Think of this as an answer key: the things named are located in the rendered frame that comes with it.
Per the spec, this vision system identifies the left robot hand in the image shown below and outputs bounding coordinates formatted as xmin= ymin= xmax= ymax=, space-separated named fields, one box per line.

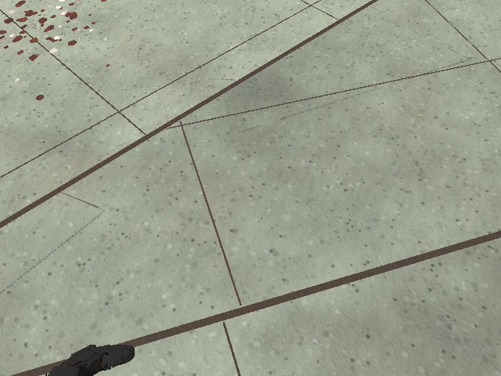
xmin=45 ymin=345 xmax=135 ymax=376

